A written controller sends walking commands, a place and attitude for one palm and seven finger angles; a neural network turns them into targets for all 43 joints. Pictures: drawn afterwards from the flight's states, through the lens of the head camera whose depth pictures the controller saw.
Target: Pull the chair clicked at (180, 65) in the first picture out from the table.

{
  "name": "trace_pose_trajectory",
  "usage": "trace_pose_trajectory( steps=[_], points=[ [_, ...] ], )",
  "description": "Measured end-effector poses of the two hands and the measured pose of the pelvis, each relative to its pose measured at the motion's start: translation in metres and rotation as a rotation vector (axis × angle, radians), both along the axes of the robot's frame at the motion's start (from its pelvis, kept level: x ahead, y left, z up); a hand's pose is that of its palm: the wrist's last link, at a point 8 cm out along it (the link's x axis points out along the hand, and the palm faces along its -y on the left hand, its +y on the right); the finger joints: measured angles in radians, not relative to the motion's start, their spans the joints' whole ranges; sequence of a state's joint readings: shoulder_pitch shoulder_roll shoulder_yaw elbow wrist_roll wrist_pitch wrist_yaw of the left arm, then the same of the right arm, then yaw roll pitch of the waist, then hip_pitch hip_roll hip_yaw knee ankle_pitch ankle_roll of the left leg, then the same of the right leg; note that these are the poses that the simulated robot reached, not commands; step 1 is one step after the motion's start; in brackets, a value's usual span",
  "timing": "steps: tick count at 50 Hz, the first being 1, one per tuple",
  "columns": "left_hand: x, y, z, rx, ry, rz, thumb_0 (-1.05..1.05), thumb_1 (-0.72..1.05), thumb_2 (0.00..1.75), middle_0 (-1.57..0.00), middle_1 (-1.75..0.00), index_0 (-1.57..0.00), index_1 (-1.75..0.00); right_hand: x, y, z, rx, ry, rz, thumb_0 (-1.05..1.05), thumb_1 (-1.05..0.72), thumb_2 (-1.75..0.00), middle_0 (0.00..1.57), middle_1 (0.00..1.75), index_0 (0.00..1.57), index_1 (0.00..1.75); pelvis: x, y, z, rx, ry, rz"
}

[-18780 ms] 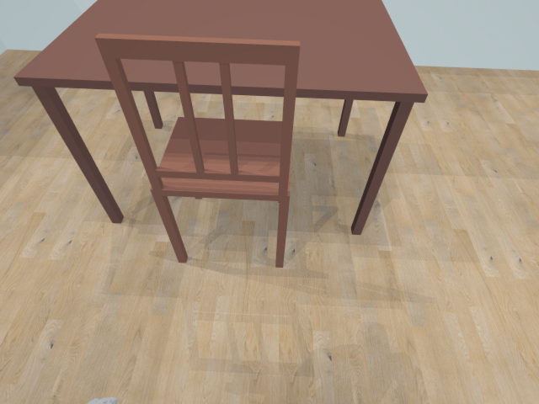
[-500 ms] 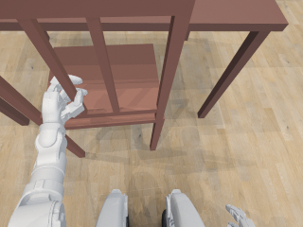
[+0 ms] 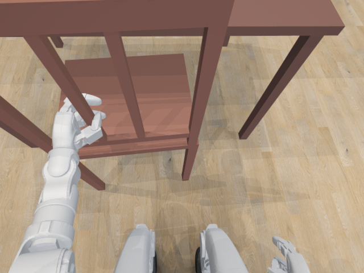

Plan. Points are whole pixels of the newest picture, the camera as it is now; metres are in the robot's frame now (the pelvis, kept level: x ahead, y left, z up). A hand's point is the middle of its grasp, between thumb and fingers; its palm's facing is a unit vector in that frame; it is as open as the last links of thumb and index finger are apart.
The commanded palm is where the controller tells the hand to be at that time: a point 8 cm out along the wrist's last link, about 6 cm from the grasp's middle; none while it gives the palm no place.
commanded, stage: step backward, pulling the chair out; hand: left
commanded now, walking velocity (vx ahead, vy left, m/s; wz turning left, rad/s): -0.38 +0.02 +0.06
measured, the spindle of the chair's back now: (79, 102) +0.45 +0.21 +0.06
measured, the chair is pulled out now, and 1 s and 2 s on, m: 0.04 0.15 0.15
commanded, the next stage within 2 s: none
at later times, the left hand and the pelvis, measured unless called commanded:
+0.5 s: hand (111, 145) +0.37 +0.14 +0.02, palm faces +0.03 -0.99 -0.16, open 5.2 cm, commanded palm +0.35 +0.20 +0.03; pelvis +0.00 +0.00 +0.09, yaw -3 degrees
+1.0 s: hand (125, 170) +0.32 +0.11 +0.02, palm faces +0.01 -0.98 -0.18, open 5.2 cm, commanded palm +0.31 +0.16 +0.03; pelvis -0.05 -0.01 +0.10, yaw -1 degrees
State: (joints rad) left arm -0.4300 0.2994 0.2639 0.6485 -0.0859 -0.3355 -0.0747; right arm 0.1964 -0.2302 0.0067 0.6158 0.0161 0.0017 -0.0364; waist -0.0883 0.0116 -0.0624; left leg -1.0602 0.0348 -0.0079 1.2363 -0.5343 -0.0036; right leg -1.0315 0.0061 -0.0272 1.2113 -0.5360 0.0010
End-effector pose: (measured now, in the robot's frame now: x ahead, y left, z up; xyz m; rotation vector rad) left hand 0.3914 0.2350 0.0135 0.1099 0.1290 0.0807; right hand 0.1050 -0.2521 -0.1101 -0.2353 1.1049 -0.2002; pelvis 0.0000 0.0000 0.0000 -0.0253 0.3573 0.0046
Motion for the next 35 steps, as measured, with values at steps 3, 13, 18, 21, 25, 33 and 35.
trace_pose_trajectory(
  steps=[3, 13, 18, 21, 25, 33, 35],
  points=[
    [-0.001, -0.004, 0.011, 0.036, 0.144, 0.049, 0.03, 0.72, 0.83, -0.36, -1.24, -0.38, -1.43, -0.005, 0.007, 0.024, 0.007, 0.021, -0.059, 0.01, -0.91, -0.90, 0.20, 0.30, 0.20, 0.30, 0.004, 0.004, 0.028, 0.003, -0.039, -0.001],
    [-0.010, -0.022, 0.024, 0.029, 0.338, 0.031, 0.06, 0.72, 0.78, -0.31, -1.10, -0.46, -1.44, -0.028, 0.004, 0.085, -0.076, 0.097, -0.116, 0.01, -0.90, -0.90, 0.20, 0.30, 0.20, 0.30, 0.015, 0.016, 0.079, -0.012, -0.113, -0.019],
    [-0.017, -0.028, 0.026, 0.036, 0.368, -0.002, 0.06, 0.72, 0.77, -0.29, -1.12, -0.48, -1.45, -0.043, -0.003, 0.092, -0.093, 0.104, -0.149, 0.01, -0.90, -0.90, 0.20, 0.30, 0.20, 0.30, 0.008, 0.017, 0.085, -0.012, -0.147, -0.033],
    [-0.027, -0.033, 0.026, 0.032, 0.378, -0.002, 0.06, 0.72, 0.76, -0.28, -1.12, -0.49, -1.45, -0.051, -0.004, 0.089, -0.077, 0.105, -0.157, 0.01, -0.90, -0.90, 0.20, 0.30, 0.20, 0.30, 0.003, 0.014, 0.087, -0.003, -0.165, -0.043],
    [-0.043, -0.042, 0.027, 0.028, 0.387, 0.013, 0.06, 0.72, 0.76, -0.27, -1.11, -0.49, -1.45, -0.060, -0.004, 0.081, -0.036, 0.115, -0.154, 0.01, -0.90, -0.90, 0.20, 0.30, 0.20, 0.30, -0.005, 0.005, 0.089, 0.006, -0.187, -0.047],
    [-0.070, -0.061, 0.028, 0.032, 0.393, 0.068, 0.05, 0.71, 0.77, -0.29, -1.09, -0.50, -1.45, -0.069, -0.019, 0.071, 0.007, 0.114, -0.137, 0.01, -0.90, -0.90, 0.20, 0.30, 0.20, 0.30, -0.025, -0.020, 0.091, 0.009, -0.205, -0.025],
    [-0.075, -0.066, 0.028, 0.033, 0.395, 0.077, 0.05, 0.70, 0.77, -0.29, -1.09, -0.50, -1.45, -0.071, -0.026, 0.071, 0.000, 0.106, -0.136, 0.01, -0.90, -0.90, 0.20, 0.30, 0.20, 0.30, -0.030, -0.024, 0.091, 0.010, -0.215, -0.017]
  ],
)
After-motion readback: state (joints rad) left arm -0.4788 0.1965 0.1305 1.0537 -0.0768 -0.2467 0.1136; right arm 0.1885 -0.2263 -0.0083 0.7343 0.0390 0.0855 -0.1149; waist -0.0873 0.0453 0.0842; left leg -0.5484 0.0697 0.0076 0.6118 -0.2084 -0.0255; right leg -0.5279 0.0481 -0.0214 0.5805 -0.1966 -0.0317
